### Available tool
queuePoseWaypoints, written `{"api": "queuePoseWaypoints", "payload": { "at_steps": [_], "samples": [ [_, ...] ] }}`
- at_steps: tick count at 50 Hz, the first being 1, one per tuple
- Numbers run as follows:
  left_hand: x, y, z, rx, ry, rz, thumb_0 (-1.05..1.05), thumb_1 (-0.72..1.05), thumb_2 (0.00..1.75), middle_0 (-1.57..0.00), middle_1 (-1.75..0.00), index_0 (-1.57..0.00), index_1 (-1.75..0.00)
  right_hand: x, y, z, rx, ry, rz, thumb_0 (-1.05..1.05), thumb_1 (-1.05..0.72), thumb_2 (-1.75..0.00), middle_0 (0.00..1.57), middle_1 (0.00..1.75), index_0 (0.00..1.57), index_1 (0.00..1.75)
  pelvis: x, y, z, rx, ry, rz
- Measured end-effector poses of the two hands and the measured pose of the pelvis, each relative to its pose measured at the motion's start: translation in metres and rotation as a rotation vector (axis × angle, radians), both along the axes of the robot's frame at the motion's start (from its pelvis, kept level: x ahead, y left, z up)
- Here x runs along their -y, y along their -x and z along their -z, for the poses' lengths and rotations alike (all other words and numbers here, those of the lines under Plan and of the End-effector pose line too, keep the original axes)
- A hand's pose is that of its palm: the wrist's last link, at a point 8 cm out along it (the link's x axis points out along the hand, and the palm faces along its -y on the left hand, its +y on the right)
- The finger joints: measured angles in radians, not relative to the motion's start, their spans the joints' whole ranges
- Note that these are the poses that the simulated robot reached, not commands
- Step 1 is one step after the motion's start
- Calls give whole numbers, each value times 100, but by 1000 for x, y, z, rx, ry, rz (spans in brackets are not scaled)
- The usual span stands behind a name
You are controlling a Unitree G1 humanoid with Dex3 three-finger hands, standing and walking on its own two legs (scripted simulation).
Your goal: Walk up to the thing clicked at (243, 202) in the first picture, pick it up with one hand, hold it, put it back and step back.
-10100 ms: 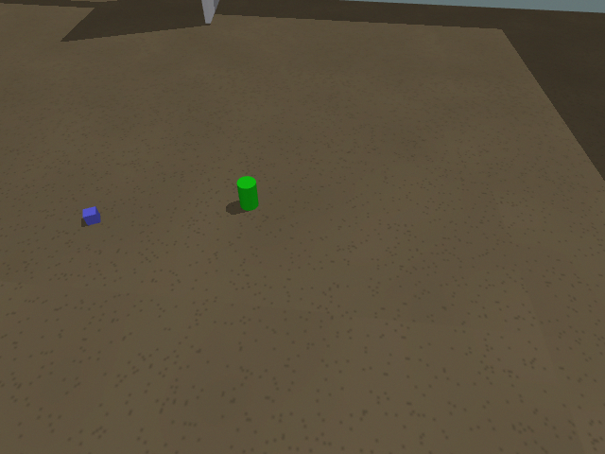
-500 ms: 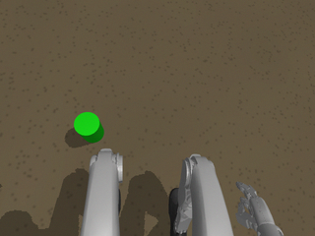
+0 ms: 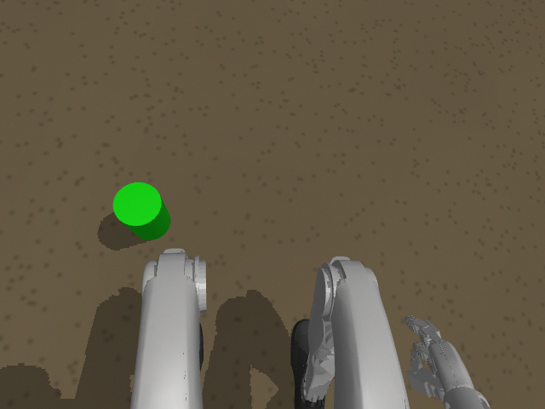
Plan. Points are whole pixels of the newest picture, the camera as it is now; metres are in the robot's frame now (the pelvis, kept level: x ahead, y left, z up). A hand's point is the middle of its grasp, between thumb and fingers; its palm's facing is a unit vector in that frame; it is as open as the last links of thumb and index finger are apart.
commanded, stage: go down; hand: left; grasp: from the side
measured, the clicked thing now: (144, 213) +0.43 +0.26 -0.32
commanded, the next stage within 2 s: approach in 0.34 s
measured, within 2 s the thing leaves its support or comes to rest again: neither
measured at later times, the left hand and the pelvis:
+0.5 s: hand out of the picture +0.34 +0.45 +0.00, palm faces +0.27 -0.95 -0.13, open 17.5 cm; pelvis +0.00 +0.00 -0.02, yaw -1 degrees
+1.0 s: hand (51, 216) +0.38 +0.38 -0.19, palm faces +0.23 -0.97 +0.01, open 17.6 cm; pelvis +0.00 +0.01 -0.09, yaw -6 degrees
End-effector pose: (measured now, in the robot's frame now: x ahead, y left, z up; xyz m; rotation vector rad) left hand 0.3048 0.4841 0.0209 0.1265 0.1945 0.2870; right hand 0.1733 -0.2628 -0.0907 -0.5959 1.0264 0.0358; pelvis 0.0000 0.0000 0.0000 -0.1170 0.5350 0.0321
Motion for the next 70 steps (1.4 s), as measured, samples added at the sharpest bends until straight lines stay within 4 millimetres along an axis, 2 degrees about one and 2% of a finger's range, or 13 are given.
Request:
{"api": "queuePoseWaypoints", "payload": {
  "at_steps": [24, 30, 35, 45, 52, 58, 62, 65, 70],
  "samples": [
    [-8, -4, 15, 44, 10, 2, -2, -54, 11, -5, -9, -3, -10, 1, 0, 12, -8, 18, -29, 0, -92, -91, 21, 30, 20, 30, -1, 2, 18, 19, 10, 7],
    [-10, -3, 29, 77, 33, -15, -2, -58, 8, -6, -9, -4, -11, 1, -1, 18, -13, 24, -50, 0, -92, -91, 21, 30, 20, 30, -1, 1, 25, 25, 12, 13],
    [-2, -6, 62, 118, 74, -26, -2, -60, 7, -7, -9, -5, -11, 1, -4, 25, -17, 43, -95, 0, -92, -91, 21, 30, 20, 30, 0, 2, 38, 47, 17, 22],
    [40, -28, 170, 88, 147, 28, -2, -61, 6, -8, -9, -5, -11, -3, -8, 40, -60, 130, -200, 0, -91, -91, 21, 30, 20, 30, -2, 3, 73, 131, 48, 53],
    [64, -42, 225, 76, 145, 65, -2, -61, 7, -7, -11, -5, -12, -8, -5, 47, -127, 199, -253, 0, -91, -91, 21, 30, 20, 30, -7, 2, 91, 187, 80, 71],
    [102, -51, 261, 55, 171, 138, -2, -61, 7, -7, -11, -5, -13, -14, -2, 50, -161, 229, -287, 0, -92, -91, 21, 30, 20, 30, -11, 2, 100, 227, 108, 81],
    [124, -55, 278, 69, 182, 149, -2, -61, 5, -7, -11, -6, -12, -19, -1, 48, -170, 246, -313, 0, -93, -91, 21, 30, 20, 30, -13, 4, 105, 259, 126, 88],
    [133, -57, 283, 102, 179, 124, -2, -61, 5, -7, -11, -6, -12, -21, 1, 46, -178, 261, -330, 0, -93, -91, 21, 30, 20, 30, -14, 5, 108, 280, 137, 93],
    [135, -56, 284, 145, 153, 83, -2, -61, 4, -7, -10, -7, -10, -23, 5, 44, -188, 281, -350, 0, -93, -91, 21, 30, 20, 30, -16, 8, 112, 308, 149, 96]
  ]
}}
